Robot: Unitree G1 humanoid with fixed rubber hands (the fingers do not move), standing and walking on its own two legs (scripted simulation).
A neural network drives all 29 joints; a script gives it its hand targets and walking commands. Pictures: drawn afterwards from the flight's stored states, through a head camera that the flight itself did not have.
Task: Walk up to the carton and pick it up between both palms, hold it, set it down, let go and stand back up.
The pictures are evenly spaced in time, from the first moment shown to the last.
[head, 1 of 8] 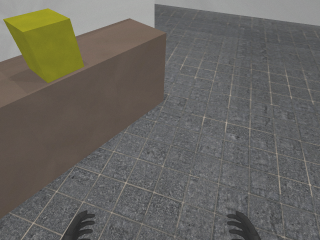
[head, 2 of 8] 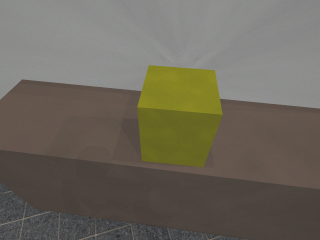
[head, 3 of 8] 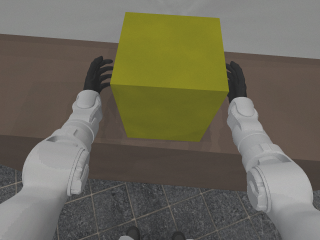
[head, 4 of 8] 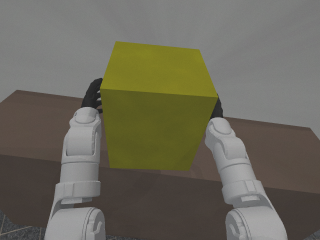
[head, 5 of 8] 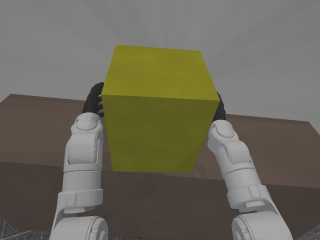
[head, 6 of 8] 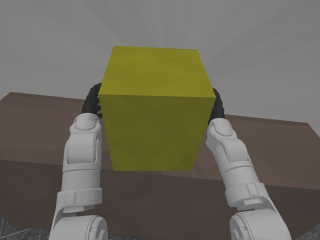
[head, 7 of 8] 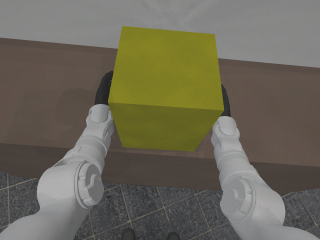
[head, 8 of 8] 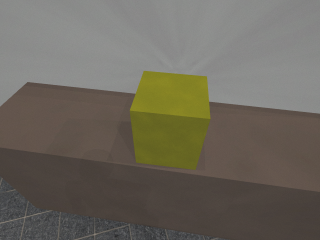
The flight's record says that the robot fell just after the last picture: no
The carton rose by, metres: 0.19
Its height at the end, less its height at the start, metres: +0.00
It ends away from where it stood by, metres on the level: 0.01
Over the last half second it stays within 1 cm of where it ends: yes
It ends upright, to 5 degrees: yes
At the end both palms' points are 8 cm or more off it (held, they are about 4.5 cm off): yes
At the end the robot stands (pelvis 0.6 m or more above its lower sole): yes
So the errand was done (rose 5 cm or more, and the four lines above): yes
